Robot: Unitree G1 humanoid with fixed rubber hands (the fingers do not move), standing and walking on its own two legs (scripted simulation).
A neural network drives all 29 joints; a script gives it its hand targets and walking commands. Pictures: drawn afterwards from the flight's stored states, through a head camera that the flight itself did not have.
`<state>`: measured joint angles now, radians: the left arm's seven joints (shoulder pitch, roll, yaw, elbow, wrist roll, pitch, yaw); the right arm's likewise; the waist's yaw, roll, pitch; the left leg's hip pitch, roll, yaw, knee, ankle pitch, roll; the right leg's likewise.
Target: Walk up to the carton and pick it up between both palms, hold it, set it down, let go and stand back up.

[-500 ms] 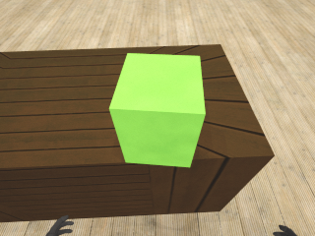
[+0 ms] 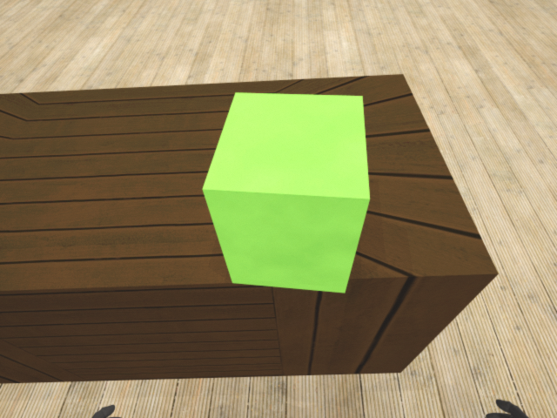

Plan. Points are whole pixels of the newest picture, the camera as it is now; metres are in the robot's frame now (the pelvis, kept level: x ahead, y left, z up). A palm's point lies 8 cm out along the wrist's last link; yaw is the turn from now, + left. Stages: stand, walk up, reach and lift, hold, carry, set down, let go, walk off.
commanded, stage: walk up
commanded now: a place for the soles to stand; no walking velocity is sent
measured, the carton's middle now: (292, 196) +0.44 +0.00 +0.05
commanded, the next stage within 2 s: reach and lift in 0.72 s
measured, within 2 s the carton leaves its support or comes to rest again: neither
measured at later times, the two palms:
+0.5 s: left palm out of the picture +0.08 +0.34 -0.11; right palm out of the picture +0.08 -0.30 -0.11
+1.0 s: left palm (134, 376) +0.20 +0.26 -0.10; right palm (510, 400) +0.15 -0.30 -0.09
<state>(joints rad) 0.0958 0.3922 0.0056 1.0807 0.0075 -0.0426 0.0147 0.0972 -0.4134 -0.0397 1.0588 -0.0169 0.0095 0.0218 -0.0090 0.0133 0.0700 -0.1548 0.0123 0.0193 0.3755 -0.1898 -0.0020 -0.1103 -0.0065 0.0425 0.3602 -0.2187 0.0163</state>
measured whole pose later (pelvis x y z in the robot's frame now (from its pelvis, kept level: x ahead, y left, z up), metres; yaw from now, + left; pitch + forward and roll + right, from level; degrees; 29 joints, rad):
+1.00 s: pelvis -0.01 -0.01 -0.02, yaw +1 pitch -3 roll -1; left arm -0.01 0.34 0.09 0.43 0.09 0.45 -0.01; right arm 0.02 -0.31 -0.08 0.88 0.00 -0.14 0.05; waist -0.01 -0.07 0.20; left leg -0.25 0.05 -0.01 0.61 -0.30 -0.03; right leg -0.19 0.03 0.01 0.57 -0.32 0.00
